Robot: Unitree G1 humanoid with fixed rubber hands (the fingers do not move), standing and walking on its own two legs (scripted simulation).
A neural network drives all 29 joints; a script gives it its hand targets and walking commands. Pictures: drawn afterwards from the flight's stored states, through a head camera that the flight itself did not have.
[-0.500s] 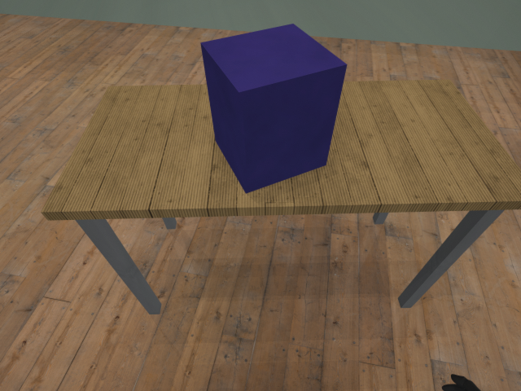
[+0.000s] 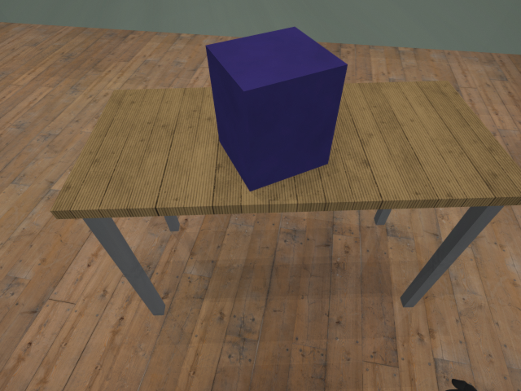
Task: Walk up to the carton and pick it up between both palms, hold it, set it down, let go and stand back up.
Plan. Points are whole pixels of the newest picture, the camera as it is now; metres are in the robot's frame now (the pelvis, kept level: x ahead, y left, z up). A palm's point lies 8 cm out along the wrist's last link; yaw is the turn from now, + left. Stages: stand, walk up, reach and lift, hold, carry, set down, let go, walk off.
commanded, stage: walk up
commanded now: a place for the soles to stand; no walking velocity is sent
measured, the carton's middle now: (272, 109) +0.68 -0.02 +0.07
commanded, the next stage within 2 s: none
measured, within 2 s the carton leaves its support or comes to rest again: neither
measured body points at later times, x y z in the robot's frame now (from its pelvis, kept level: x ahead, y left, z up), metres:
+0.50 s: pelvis +0.00 -0.01 +0.00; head +0.02 -0.02 +0.45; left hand +0.10 +0.32 -0.09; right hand +0.11 -0.33 -0.11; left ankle +0.02 +0.09 -0.72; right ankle +0.04 -0.15 -0.72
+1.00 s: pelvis +0.01 -0.01 +0.00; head +0.03 -0.02 +0.45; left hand +0.11 +0.32 -0.09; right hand +0.10 -0.33 -0.11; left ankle +0.02 +0.09 -0.72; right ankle +0.02 -0.15 -0.71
